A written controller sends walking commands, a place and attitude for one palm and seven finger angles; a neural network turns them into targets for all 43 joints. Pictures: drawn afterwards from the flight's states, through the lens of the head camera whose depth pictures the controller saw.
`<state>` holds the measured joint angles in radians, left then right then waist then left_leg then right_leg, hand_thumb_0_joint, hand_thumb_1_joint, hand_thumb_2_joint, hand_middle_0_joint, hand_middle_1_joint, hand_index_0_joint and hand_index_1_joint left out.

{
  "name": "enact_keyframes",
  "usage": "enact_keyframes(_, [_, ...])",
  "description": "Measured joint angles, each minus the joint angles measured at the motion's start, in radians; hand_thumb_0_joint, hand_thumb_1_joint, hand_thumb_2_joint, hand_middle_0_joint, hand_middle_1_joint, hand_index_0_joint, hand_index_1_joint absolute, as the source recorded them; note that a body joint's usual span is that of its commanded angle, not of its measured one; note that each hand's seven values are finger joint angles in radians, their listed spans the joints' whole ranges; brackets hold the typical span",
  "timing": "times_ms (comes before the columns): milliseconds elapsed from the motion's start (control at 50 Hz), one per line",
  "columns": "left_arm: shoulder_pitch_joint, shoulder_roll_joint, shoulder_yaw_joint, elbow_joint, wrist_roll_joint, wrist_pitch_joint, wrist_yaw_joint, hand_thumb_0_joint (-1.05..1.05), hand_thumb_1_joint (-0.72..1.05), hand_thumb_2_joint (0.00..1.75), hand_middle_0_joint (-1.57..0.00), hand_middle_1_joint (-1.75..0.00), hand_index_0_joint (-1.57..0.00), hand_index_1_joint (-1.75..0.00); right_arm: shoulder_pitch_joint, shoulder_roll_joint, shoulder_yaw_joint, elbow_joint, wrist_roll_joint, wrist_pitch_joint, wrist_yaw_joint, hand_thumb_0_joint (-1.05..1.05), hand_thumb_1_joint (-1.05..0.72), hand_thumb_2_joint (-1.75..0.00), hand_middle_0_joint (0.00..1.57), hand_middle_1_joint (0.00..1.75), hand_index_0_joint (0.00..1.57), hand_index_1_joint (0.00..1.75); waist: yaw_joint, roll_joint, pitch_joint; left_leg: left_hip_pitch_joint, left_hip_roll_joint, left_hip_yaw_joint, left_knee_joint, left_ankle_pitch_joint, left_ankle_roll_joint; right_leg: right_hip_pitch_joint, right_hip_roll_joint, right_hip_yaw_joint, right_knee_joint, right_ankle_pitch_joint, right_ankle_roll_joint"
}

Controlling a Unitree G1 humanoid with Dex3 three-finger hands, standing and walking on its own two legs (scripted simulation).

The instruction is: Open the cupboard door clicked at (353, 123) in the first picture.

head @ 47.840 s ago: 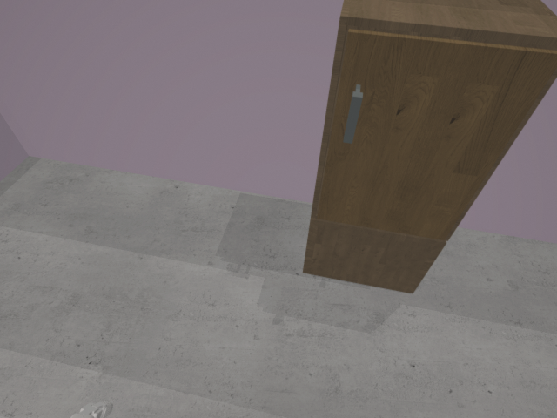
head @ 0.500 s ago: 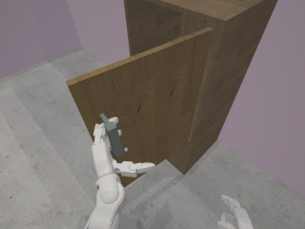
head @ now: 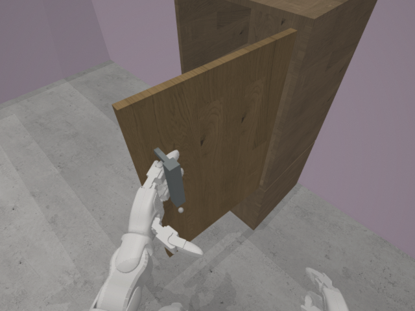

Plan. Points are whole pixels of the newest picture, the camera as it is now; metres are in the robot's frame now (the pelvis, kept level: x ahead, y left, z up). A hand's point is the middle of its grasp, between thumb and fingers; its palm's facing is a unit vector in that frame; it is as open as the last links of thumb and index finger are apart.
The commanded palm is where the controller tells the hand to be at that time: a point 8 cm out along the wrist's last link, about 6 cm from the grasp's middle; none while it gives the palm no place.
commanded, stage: slide the hand sideways off the handle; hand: left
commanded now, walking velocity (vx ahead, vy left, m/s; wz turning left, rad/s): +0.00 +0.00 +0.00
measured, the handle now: (169, 177) +0.35 +0.10 +0.08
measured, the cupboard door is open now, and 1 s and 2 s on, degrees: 85 84 84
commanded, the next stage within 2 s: draw the hand back to the body in 0.92 s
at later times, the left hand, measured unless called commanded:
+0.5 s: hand (158, 227) +0.25 +0.10 +0.07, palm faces -0.02 -1.00 -0.02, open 16.1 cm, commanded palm +0.22 +0.17 +0.08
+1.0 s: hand (121, 246) +0.21 +0.16 +0.07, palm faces +0.01 -1.00 -0.03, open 16.3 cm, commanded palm +0.19 +0.21 +0.08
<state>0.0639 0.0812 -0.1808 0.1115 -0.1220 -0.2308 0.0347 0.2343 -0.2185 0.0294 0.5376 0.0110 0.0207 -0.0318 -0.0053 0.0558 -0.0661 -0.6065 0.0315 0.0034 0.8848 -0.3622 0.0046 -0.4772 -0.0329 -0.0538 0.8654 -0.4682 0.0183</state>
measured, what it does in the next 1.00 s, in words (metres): stands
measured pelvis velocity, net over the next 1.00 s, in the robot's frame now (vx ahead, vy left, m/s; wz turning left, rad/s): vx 0.02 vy -0.02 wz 0.02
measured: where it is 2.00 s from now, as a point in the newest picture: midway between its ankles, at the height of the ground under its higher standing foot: outside the picture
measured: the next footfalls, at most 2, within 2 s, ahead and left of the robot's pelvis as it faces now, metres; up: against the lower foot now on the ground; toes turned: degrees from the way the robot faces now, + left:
none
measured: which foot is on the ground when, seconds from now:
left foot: down 0.00-1.00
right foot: down 0.00-1.00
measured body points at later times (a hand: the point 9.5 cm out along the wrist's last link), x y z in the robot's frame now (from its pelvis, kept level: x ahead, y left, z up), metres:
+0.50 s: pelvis +0.01 -0.02 +0.00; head +0.03 -0.03 +0.45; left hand +0.24 +0.16 +0.08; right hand +0.19 -0.25 -0.08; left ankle +0.05 +0.11 -0.69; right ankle -0.01 -0.13 -0.69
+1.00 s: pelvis +0.02 -0.02 -0.01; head +0.05 -0.03 +0.44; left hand +0.21 +0.21 +0.08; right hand +0.20 -0.26 -0.09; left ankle +0.05 +0.11 -0.69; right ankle -0.01 -0.13 -0.69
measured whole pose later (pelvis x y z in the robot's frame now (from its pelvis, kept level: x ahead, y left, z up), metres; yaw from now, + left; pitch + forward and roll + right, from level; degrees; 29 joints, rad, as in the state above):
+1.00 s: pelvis +0.02 -0.02 -0.01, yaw +1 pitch +8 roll -1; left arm 0.49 0.21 0.13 -0.14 -0.30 -0.33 -0.27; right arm 0.25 -0.25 0.00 0.50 0.03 -0.10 -0.07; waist 0.02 0.06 -0.10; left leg -0.68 0.05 -0.04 0.95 -0.42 -0.03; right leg -0.54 -0.01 -0.09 0.93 -0.53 -0.01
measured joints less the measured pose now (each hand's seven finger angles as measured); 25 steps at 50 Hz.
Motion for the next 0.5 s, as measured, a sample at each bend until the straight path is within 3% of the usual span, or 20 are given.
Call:
enact_keyframes(80, [0.01, -0.026, 0.01, -0.009, 0.027, 0.007, 0.038, -0.02, -0.5, 0.3, -0.19, -0.34, -0.2, -0.35, 0.006, 0.007, 0.002, -0.011, -0.005, -0.018, 0.016, 0.02, -0.9, -0.9, 0.2, 0.3, 0.2, 0.3, -0.002, -0.017, -0.005, 0.002, 0.0, 0.014, -0.013, 0.009, 0.001, -0.01, -0.002, 0.013, 0.002, 0.005, 0.0])
enact_keyframes(200, [0.084, -0.014, 0.036, -0.065, 0.052, -0.016, 0.05, -0.02, -0.5, 0.3, -0.2, -0.34, -0.19, -0.32, 0.011, 0.02, 0.003, -0.039, -0.012, -0.022, 0.037, 0.02, -0.9, -0.9, 0.2, 0.3, 0.2, 0.3, -0.006, -0.028, -0.012, 0.002, 0.011, 0.022, -0.01, 0.003, -0.005, -0.018, 0.008, 0.024, 0.011, 0.001, -0.006])
enact_keyframes(360, [0.191, 0.046, 0.084, -0.138, 0.015, -0.038, -0.019, -0.02, -0.5, 0.3, -0.21, -0.33, -0.19, -0.32, 0.002, 0.008, 0.001, -0.046, -0.007, -0.029, 0.024, 0.02, -0.9, -0.9, 0.2, 0.3, 0.2, 0.3, 0.005, -0.018, -0.008, 0.003, 0.018, 0.006, -0.002, -0.006, -0.017, -0.011, 0.017, 0.009, 0.014, -0.01, -0.016])
enact_keyframes(500, [0.246, 0.063, 0.133, -0.177, -0.032, -0.051, -0.084, -0.02, -0.5, 0.3, -0.22, -0.33, -0.2, -0.32, -0.006, -0.001, -0.009, -0.042, 0.0, -0.056, 0.008, 0.02, -0.9, -0.9, 0.2, 0.3, 0.2, 0.3, 0.011, -0.011, -0.011, -0.007, 0.021, -0.004, 0.003, -0.013, -0.026, -0.019, 0.021, -0.001, 0.021, -0.022, -0.025])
